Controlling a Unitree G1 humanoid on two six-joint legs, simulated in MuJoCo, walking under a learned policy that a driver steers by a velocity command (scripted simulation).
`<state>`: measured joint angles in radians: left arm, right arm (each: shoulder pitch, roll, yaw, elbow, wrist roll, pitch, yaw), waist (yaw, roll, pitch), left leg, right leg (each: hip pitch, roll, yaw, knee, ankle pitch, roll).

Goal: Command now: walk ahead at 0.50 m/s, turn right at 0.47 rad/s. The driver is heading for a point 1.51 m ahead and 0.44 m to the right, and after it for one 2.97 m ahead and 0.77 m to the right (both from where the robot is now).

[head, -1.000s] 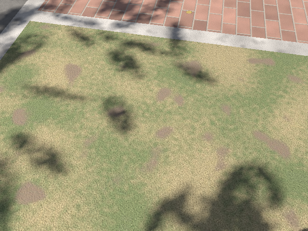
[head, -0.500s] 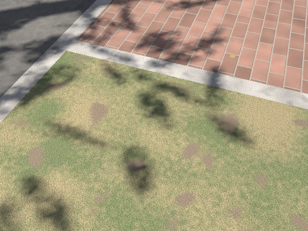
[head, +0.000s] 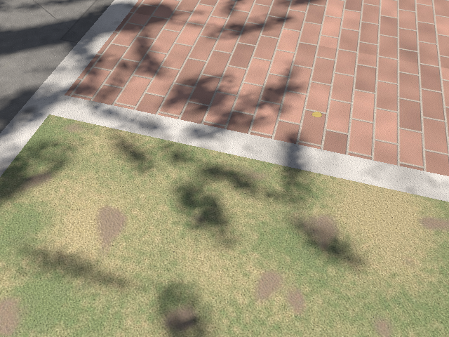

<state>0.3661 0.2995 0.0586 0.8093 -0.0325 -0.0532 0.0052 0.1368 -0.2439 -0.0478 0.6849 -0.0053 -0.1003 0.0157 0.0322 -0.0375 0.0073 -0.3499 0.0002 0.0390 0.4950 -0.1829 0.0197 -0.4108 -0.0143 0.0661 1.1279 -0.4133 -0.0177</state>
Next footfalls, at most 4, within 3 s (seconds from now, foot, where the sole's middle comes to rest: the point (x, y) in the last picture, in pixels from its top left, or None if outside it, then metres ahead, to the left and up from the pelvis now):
0.40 right None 0.33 -0.18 -0.77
0.84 left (258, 311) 0.57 -0.08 -0.77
1.16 right None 0.38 -0.26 -0.77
1.76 right None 0.47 -0.28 -0.77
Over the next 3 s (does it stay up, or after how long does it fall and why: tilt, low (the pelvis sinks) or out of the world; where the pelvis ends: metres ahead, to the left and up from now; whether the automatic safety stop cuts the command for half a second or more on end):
stays up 0.79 -0.18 0.00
